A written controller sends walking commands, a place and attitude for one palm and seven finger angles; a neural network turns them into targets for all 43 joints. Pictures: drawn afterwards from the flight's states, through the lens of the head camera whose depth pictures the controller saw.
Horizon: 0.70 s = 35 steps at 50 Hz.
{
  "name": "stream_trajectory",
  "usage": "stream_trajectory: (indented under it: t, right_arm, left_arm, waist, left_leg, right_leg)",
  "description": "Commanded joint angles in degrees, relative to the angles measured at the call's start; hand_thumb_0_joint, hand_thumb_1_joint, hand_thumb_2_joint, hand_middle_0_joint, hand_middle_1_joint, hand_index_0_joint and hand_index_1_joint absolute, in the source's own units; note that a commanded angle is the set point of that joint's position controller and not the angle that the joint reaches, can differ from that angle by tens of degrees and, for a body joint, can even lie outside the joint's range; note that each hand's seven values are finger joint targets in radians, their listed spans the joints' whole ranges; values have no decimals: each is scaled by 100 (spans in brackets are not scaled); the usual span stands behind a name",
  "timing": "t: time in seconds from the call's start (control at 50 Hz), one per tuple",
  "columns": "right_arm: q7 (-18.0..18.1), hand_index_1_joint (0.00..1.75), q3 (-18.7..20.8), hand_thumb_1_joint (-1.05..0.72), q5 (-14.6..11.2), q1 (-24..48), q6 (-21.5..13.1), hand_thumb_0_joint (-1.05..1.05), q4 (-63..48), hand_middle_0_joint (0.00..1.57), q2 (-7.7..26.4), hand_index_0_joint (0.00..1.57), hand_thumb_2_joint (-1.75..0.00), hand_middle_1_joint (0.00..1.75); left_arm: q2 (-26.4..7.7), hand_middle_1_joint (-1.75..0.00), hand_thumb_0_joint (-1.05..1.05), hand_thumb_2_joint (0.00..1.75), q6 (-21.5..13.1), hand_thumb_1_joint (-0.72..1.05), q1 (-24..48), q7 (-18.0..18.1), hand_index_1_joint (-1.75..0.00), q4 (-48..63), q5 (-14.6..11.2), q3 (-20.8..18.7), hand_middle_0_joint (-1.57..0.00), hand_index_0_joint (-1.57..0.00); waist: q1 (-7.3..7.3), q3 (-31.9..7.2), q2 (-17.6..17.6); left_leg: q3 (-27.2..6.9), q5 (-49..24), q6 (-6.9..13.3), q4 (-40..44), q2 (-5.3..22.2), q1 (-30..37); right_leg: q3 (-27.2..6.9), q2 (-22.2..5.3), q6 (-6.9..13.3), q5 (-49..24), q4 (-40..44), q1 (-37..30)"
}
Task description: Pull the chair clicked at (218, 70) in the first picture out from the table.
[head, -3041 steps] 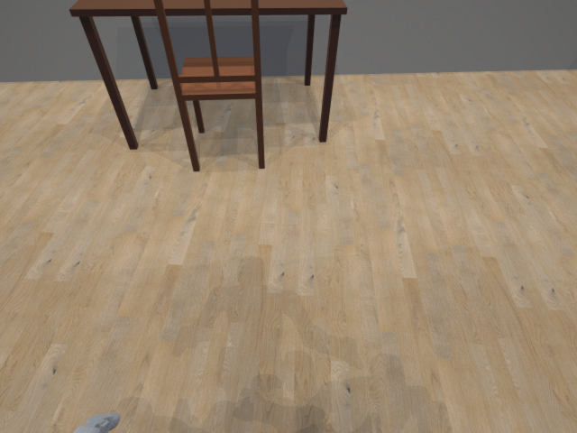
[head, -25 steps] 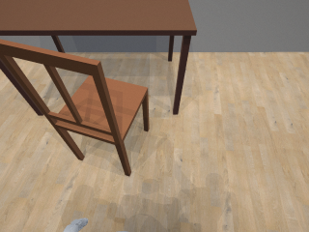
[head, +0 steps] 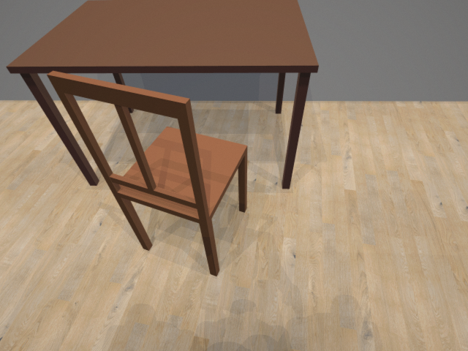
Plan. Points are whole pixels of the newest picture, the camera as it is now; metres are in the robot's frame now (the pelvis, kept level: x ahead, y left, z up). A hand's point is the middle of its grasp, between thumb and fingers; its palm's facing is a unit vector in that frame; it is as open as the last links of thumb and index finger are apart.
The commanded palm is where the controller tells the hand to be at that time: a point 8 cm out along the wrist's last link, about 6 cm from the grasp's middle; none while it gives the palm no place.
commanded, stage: come to a stop and stand still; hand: left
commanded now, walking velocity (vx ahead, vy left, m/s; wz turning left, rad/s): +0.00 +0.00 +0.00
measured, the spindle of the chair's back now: (138, 151) +0.63 +0.33 -0.07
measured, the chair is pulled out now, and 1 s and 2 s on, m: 0.24 0.24 0.24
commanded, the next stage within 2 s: look again from close up in 0.14 s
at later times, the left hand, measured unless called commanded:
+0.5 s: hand out of the picture +0.03 +0.15 -0.17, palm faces +0.02 -0.98 -0.19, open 7.4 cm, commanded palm none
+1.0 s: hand out of the picture +0.08 +0.14 -0.16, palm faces +0.03 -0.98 -0.20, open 7.3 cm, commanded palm none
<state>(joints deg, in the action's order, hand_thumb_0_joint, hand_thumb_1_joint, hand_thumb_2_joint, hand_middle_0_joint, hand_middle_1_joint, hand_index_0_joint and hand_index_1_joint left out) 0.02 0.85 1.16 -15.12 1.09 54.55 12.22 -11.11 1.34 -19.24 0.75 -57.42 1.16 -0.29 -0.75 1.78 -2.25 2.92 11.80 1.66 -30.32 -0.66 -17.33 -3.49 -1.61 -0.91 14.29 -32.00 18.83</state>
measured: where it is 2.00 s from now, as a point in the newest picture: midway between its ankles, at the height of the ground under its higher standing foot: outside the picture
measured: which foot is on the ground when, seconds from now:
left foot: down 0.00-1.00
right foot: down 0.00-1.00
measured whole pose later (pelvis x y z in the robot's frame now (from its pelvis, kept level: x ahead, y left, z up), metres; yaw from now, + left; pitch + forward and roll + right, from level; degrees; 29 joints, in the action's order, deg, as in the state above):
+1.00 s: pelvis +0.06 -0.03 +0.01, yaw +0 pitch -1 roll +1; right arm 1.4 -0.1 0.6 -14.1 -1.4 63.4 9.6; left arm -9.5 -1.1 -14.7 1.3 -62.9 0.6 0.0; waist -0.2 1.7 0.0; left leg 1.3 14.3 -1.5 -25.7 1.7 -10.5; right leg -2.7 1.1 0.7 14.7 -27.9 12.2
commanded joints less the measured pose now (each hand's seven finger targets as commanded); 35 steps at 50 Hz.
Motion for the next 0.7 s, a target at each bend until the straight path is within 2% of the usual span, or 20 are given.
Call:
stream_trajectory:
  t: [0.0,0.08,0.14,0.22,0.32,0.34,0.42,0.52,0.58,0.6,0.68]
  right_arm:
    - [52,30,127,-90,-13,-163,-153,0,-179,20,593,20,-90,30]
    - [61,30,109,-90,-16,-175,-183,0,-1,20,569,20,-90,30]
    - [75,30,92,-90,-26,-202,-212,0,125,20,526,20,-90,30]
    - [81,30,83,-90,-25,-259,-216,0,251,20,487,20,-90,30]
    - [90,30,75,-90,-18,-386,-207,0,352,20,388,20,-90,30]
    - [92,30,68,-90,-16,-401,-210,0,381,20,379,20,-90,30]
    - [108,30,50,-90,-23,-490,-256,0,450,20,317,20,-90,30]
    - [129,30,17,-90,-49,-493,-334,0,540,20,273,20,-90,30]
    - [137,30,8,-90,-56,-466,-317,0,589,20,270,20,-90,30]
    - [140,30,1,-90,-54,-461,-321,0,614,20,258,20,-90,30]
    - [150,30,-4,-90,-56,-421,-323,0,643,20,257,20,-90,30]
  left_arm:
    - [-609,-30,0,90,-187,90,77,32,-30,283,-1,-69,-20,-20]
    - [-553,-30,0,90,-200,90,-54,40,-30,117,0,-57,-20,-20]
    - [-500,-30,0,90,-226,90,-150,40,-30,-35,-7,-48,-20,-20]
    - [-481,-30,0,90,-229,90,-145,52,-30,-122,-3,-43,-20,-20]
    - [-429,-30,0,90,-244,90,-128,59,-30,-183,-8,-50,-20,-20]
    - [-424,-30,0,90,-246,90,-123,56,-30,-193,-14,-47,-20,-20]
    - [-384,-30,0,90,-275,90,-46,68,-30,-203,-30,-47,-20,-20]
    - [-396,-30,0,90,-340,90,-9,87,-30,-260,-54,-40,-20,-20]
    - [-387,-30,0,90,-329,90,60,96,-30,-266,-54,-37,-20,-20]
    - [-388,-30,0,90,-325,90,55,97,-30,-277,-56,-36,-20,-20]
    - [-404,-30,0,90,-322,90,69,103,-30,-309,-51,-45,-20,-20]
  waist:
    - [174,88,352]
    - [119,204,132]
    - [88,159,184]
    - [76,256,72]
    - [100,345,309]
    - [106,350,257]
    - [120,241,235]
    - [108,-109,396]
    - [120,58,406]
    - [111,38,287]
    - [95,13,276]
  left_leg:
    - [-835,1645,70,993,512,29]
    - [-925,1749,68,1192,582,-135]
    - [-889,1661,57,1187,574,-180]
    - [-907,1750,38,1256,577,-242]
    - [-826,1539,16,1092,489,-236]
    - [-794,1470,5,1052,478,-166]
    - [-810,1101,1,1080,533,-49]
    - [-631,22,-17,854,541,317]
    - [-612,-33,-39,868,554,332]
    - [-615,-47,-38,895,561,359]
    - [-591,-222,-35,897,588,430]
  right_leg:
    - [-492,-171,285,1397,940,342]
    - [-440,-127,286,1199,873,190]
    - [-457,-147,293,1054,874,16]
    - [-430,-157,281,1072,908,-3]
    - [-537,-212,297,1260,1071,88]
    - [-550,-226,300,1285,1102,156]
    - [-489,-216,309,769,1027,-3]
    - [-460,-280,303,-256,944,-372]
    - [-431,-270,294,-309,964,-326]
    - [-431,-263,297,-314,958,-343]
    - [-388,-253,297,-562,921,-462]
